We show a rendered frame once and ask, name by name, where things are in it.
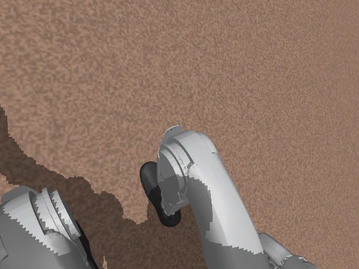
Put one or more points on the right robot arm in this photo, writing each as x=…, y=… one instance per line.
x=298, y=262

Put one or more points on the left robot foot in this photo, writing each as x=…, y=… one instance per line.
x=86, y=246

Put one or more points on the right robot hand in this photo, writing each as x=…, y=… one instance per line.
x=276, y=253

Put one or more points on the right robot foot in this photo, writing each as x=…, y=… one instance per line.
x=148, y=177

